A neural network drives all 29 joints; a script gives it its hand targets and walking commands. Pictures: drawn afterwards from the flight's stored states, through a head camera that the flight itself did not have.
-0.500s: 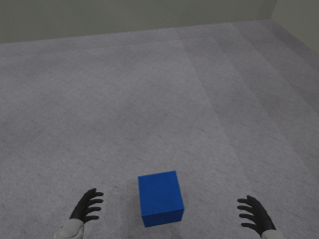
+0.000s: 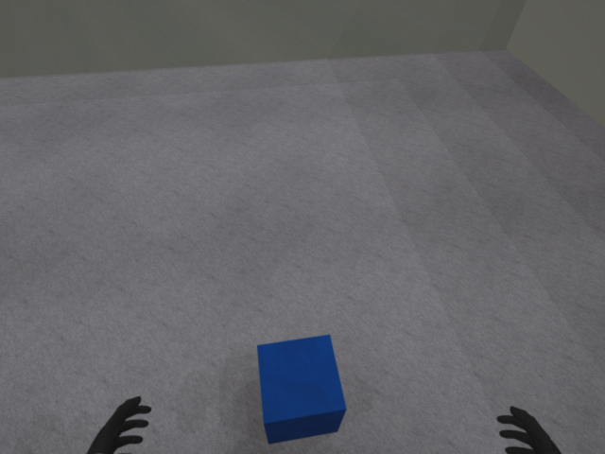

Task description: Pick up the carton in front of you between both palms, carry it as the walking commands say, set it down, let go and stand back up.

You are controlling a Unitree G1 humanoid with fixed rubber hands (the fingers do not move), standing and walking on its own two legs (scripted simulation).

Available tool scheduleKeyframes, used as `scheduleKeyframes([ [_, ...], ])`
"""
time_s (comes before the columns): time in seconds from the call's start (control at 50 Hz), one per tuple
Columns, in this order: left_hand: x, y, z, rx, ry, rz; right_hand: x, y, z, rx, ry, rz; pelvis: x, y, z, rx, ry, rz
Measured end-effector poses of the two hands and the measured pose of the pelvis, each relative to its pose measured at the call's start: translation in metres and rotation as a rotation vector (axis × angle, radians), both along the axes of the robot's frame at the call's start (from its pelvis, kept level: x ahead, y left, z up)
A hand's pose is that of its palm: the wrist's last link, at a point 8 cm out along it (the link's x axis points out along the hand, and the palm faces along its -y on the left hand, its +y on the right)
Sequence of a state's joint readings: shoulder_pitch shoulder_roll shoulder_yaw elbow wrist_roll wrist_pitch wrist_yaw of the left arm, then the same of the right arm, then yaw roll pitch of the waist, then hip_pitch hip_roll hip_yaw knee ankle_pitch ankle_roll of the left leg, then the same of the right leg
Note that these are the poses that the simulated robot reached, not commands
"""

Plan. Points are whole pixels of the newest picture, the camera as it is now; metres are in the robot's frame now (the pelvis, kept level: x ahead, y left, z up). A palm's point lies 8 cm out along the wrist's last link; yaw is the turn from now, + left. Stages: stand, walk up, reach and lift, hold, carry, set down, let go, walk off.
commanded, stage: stand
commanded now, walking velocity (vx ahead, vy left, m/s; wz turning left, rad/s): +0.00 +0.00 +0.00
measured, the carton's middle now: (298, 390) +0.39 +0.03 -0.65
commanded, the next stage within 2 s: none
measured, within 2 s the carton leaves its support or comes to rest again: neither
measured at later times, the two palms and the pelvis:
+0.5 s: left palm out of the picture +0.10 +0.30 -0.10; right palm out of the picture +0.10 -0.30 -0.08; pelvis -0.01 +0.00 +0.01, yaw +0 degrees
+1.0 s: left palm out of the picture +0.07 +0.31 -0.10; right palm out of the picture +0.08 -0.31 -0.09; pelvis -0.02 +0.00 +0.01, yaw +0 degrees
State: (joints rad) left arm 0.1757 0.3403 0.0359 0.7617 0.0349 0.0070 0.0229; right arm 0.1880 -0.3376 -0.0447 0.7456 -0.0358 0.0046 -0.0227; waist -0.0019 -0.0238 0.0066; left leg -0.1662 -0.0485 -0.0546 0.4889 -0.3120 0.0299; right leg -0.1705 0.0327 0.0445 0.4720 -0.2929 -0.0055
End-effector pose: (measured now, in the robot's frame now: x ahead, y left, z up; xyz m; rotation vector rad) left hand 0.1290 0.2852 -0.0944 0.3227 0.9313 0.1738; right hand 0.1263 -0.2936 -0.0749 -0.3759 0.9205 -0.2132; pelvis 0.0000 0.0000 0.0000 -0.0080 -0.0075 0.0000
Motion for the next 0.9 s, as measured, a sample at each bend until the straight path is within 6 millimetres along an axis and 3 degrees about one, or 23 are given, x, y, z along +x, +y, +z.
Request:
scheduleKeyframes([
  [0.22, -0.003, 0.007, -0.001, 0.008, 0.033, 0.01, -0.002, 0.006, -0.007, 0.015, 0.032, -0.002, 0.002, 0.003, 0.002, 0.002, -0.009, -0.001],
  [0.9, -0.052, 0.02, -0.004, 0.03, 0.144, 0.039, -0.047, -0.011, -0.012, 0.0, 0.144, -0.034, -0.019, 0.002, 0.009, 0.004, -0.035, -0.001],
])
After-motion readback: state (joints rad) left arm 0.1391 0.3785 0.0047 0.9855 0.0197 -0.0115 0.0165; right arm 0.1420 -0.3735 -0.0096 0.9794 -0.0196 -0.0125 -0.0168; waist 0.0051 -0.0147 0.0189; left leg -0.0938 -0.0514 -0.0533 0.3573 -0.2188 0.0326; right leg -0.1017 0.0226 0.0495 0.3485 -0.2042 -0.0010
